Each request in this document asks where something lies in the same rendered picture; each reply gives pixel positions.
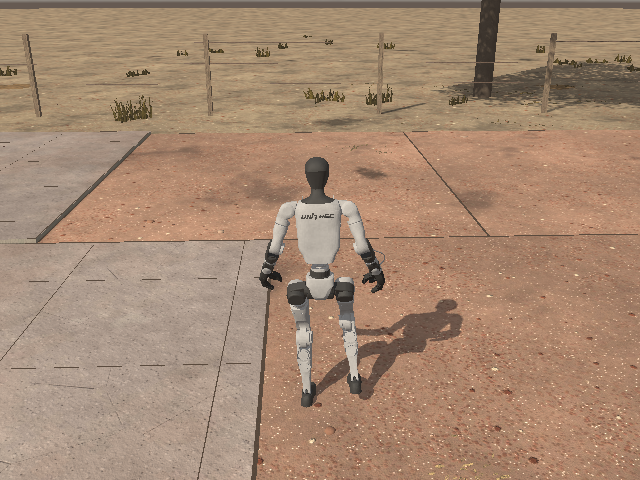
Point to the robot left forearm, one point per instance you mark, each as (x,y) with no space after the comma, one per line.
(269,260)

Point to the humanoid robot head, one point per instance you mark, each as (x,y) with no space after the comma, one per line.
(317,173)

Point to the robot right forearm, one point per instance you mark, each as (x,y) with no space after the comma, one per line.
(371,261)

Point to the right robot hand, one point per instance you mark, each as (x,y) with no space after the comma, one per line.
(372,278)

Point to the left robot hand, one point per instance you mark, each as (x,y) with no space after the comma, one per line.
(263,278)

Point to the humanoid robot torso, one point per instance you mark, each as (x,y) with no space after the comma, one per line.
(318,233)

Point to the right robot upper arm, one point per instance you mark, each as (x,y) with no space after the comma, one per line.
(350,210)

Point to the left robot upper arm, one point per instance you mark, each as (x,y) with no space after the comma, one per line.
(286,211)

